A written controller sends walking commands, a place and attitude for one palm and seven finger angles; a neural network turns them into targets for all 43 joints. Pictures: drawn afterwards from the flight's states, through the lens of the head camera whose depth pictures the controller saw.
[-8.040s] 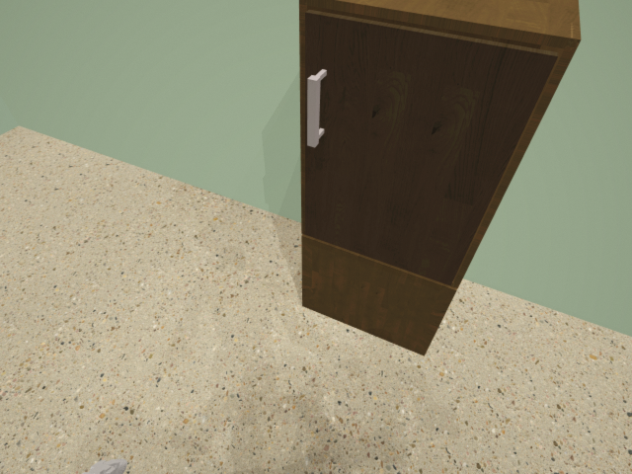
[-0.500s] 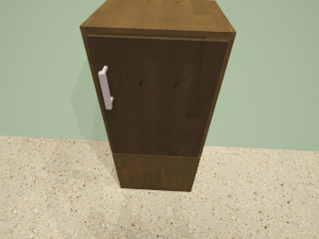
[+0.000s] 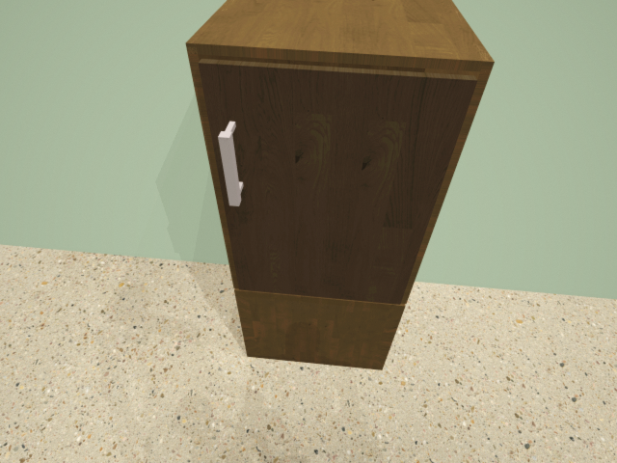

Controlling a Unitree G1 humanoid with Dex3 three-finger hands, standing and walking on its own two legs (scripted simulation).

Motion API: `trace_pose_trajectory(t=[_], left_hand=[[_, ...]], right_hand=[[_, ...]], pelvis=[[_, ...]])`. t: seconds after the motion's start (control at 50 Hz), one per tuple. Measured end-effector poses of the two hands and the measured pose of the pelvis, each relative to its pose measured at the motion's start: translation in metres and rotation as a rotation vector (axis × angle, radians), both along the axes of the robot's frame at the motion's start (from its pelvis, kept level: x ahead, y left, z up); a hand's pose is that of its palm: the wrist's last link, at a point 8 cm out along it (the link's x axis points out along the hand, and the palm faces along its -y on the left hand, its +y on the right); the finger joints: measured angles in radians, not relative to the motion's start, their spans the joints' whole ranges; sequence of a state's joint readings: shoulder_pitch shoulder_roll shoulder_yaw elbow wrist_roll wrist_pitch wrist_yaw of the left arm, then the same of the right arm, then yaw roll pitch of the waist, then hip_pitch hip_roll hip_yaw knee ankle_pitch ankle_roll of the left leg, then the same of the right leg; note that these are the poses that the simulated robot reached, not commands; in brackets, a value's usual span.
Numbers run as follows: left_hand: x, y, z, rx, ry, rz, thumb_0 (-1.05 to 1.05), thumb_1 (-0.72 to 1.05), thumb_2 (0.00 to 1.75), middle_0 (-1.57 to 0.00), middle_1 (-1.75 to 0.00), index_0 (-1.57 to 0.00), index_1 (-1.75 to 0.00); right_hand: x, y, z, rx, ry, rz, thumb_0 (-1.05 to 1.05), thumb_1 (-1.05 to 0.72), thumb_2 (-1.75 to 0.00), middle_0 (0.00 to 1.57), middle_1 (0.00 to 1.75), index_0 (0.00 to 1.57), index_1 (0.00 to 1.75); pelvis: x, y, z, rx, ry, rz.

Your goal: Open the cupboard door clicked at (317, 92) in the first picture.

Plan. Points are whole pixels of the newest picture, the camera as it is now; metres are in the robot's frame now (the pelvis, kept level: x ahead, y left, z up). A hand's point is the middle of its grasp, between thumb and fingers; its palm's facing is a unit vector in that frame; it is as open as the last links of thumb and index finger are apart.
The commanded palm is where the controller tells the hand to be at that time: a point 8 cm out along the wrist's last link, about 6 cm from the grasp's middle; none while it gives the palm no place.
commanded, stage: come to a stop and stand still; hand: left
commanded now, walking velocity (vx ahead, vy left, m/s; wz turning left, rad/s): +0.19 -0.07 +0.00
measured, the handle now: (233, 165) +0.58 +0.18 +0.08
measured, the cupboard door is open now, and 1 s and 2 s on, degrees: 0 0 0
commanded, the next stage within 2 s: look again from close up in 1.06 s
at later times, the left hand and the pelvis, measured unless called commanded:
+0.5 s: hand out of the picture +0.03 +0.15 -0.18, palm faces +0.05 -0.98 -0.19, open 7.4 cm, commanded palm none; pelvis +0.03 -0.01 +0.00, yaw +0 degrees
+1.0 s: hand out of the picture +0.00 +0.20 -0.17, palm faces +0.04 -0.97 -0.23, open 7.4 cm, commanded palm none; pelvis -0.02 +0.01 +0.00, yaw +0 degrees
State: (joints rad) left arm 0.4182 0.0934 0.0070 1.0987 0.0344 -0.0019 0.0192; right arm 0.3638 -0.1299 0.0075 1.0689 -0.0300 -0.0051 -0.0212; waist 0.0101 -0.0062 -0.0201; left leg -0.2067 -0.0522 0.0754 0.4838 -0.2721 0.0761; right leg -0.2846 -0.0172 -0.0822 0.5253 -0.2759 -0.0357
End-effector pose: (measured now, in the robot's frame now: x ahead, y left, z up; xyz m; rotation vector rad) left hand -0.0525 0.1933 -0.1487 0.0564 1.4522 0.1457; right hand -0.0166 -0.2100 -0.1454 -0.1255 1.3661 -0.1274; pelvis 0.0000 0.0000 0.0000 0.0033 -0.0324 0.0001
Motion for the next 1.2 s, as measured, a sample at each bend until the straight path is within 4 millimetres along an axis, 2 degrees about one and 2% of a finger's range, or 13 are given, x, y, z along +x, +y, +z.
trace_pose_trajectory(t=[0.08, 0.18, 0.24, 0.34, 0.54, 0.62, 0.74, 0.82, 0.92, 1.08, 1.2], left_hand=[[0.001, -0.008, -0.001, -0.008, 0.02, 0.016, 0.01, 0.91, 0.9, -0.2, -0.29, -0.19, -0.29], [0.013, -0.018, -0.003, -0.007, 0.021, 0.034, 0.01, 0.91, 0.9, -0.2, -0.29, -0.19, -0.29], [0.026, -0.023, -0.005, -0.016, 0.022, 0.028, 0.01, 0.91, 0.9, -0.2, -0.29, -0.19, -0.29], [0.06, -0.025, -0.003, -0.015, -0.026, 0.006, 0.01, 0.91, 0.9, -0.2, -0.29, -0.2, -0.29], [0.082, 0.016, -0.001, 0.082, -0.093, -0.029, 0.03, 0.92, 0.9, -0.2, -0.3, -0.2, -0.29], [0.086, 0.03, 0.002, 0.109, -0.146, -0.073, 0.02, 0.92, 0.9, -0.2, -0.29, -0.2, -0.29], [0.091, 0.049, 0.008, 0.123, -0.216, -0.089, 0.01, 0.91, 0.9, -0.2, -0.29, -0.2, -0.29], [0.086, 0.056, 0.013, 0.127, -0.246, -0.085, 0.01, 0.91, 0.9, -0.2, -0.29, -0.2, -0.29], [0.065, 0.058, 0.013, 0.122, -0.216, -0.072, 0.01, 0.91, 0.9, -0.2, -0.29, -0.2, -0.29], [0.023, 0.049, 0.008, 0.093, -0.107, -0.044, 0.01, 0.91, 0.9, -0.2, -0.29, -0.2, -0.29], [0.01, 0.04, 0.005, 0.07, -0.059, -0.034, 0.01, 0.91, 0.9, -0.2, -0.3, -0.2, -0.29]], right_hand=[[0.013, -0.008, -0.002, -0.008, -0.004, -0.001, 0.0, -0.91, -0.9, 0.2, 0.3, 0.2, 0.3], [0.032, -0.016, -0.004, -0.011, -0.002, 0.004, 0.0, -0.91, -0.9, 0.2, 0.3, 0.2, 0.3], [0.044, -0.015, -0.001, -0.014, -0.001, 0.006, 0.0, -0.91, -0.9, 0.19, 0.3, 0.19, 0.3], [0.05, -0.016, 0.003, -0.028, 0.02, 0.0, 0.01, -0.93, -0.9, 0.2, 0.3, 0.2, 0.3], [0.047, -0.019, -0.001, -0.032, 0.009, -0.005, 0.01, -0.93, -0.9, 0.2, 0.3, 0.2, 0.3], [0.047, -0.019, -0.003, -0.032, -0.048, -0.014, 0.01, -0.93, -0.9, 0.2, 0.3, 0.2, 0.3], [0.044, -0.009, 0.0, -0.028, -0.134, 0.001, 0.01, -0.92, -0.9, 0.2, 0.3, 0.19, 0.3], [0.039, -0.006, 0.002, -0.026, -0.146, 0.022, 0.0, -0.92, -0.9, 0.2, 0.3, 0.2, 0.3], [0.035, -0.005, 0.004, -0.029, -0.146, 0.037, 0.0, -0.91, -0.9, 0.2, 0.3, 0.2, 0.3], [0.028, -0.014, 0.007, -0.047, -0.115, 0.049, 0.0, -0.91, -0.9, 0.2, 0.3, 0.2, 0.3], [0.024, -0.021, 0.01, -0.062, -0.08, 0.05, 0.0, -0.91, -0.9, 0.2, 0.3, 0.2, 0.3]], pelvis=[[0.011, -0.005, -0.002, 0.003, -0.001, 0.002], [0.029, -0.013, -0.005, -0.005, 0.008, 0.006], [0.038, -0.016, -0.003, -0.006, 0.017, 0.01], [0.043, -0.017, 0.0, 0.0, 0.025, 0.012], [0.025, -0.013, -0.004, 0.008, 0.005, 0.008], [0.012, -0.006, -0.006, -0.004, -0.004, -0.001], [-0.002, 0.007, -0.006, -0.002, -0.021, 0.003], [-0.01, 0.012, -0.005, 0.001, -0.022, 0.003], [-0.017, 0.015, -0.004, 0.003, -0.02, 0.004], [-0.018, 0.012, -0.002, 0.003, -0.01, 0.01], [-0.014, 0.008, 0.0, 0.002, -0.001, 0.013]])
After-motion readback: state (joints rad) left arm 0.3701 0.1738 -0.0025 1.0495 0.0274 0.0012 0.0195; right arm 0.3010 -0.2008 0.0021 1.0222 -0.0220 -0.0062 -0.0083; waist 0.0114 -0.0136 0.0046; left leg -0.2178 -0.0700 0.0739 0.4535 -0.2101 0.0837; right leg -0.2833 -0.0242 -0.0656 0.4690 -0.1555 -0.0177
